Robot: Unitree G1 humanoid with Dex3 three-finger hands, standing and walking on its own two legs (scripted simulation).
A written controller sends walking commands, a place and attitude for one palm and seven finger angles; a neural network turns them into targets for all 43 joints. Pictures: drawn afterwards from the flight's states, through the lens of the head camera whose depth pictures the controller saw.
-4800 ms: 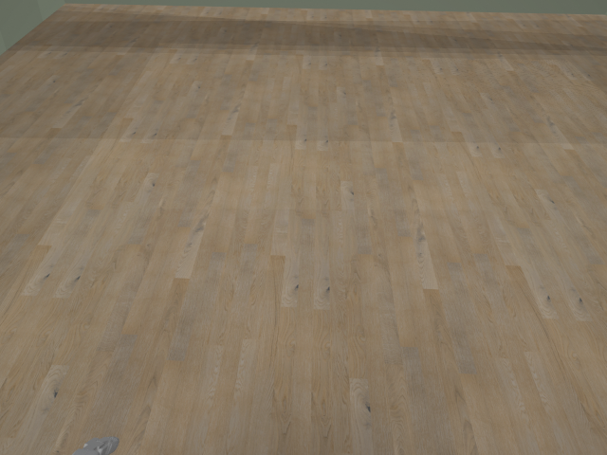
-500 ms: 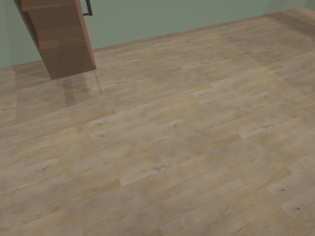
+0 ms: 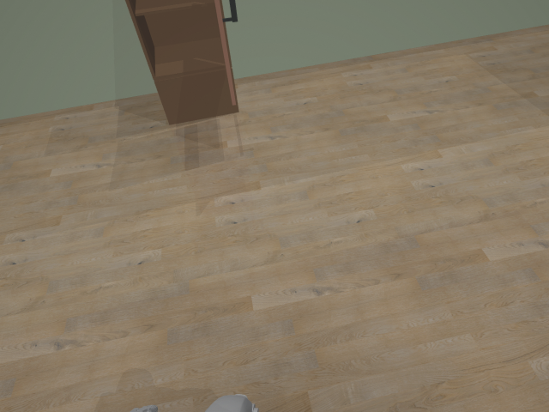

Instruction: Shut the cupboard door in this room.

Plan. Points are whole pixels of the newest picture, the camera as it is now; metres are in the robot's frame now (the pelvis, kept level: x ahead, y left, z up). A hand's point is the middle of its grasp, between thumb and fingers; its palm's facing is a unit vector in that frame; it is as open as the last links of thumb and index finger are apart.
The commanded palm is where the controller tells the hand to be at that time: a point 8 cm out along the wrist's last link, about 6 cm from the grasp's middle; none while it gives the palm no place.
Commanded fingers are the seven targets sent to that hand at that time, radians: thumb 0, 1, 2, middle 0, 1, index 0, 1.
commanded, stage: turn or walk to find it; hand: left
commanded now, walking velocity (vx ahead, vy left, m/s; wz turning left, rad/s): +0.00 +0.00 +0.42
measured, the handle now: (227, 4) +1.53 +0.24 -0.02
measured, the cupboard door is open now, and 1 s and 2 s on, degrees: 86 86 86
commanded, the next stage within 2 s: stand and wait in 0.82 s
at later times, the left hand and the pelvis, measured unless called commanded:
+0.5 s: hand out of the picture -0.01 +0.27 -0.18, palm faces +0.26 -0.93 -0.25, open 7.4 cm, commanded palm none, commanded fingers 0.00 0.90 0.90 -0.20 -0.30 -0.20 -0.30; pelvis +0.01 +0.05 +0.00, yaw +13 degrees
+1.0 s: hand out of the picture +0.01 +0.21 -0.15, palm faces +0.40 -0.88 -0.27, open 7.4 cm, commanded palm none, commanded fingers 0.00 0.90 0.90 -0.20 -0.30 -0.20 -0.30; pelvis +0.01 +0.00 +0.00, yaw +25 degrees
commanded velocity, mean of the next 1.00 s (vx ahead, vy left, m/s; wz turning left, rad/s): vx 0.00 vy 0.00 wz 0.34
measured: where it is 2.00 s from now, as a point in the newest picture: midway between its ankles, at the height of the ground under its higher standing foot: outside the picture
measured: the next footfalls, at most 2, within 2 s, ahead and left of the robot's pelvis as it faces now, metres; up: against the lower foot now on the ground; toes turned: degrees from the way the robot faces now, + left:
left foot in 0.30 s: +0.01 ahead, +0.14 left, +0.00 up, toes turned +14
right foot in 0.78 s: +0.08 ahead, -0.08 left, +0.00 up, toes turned +23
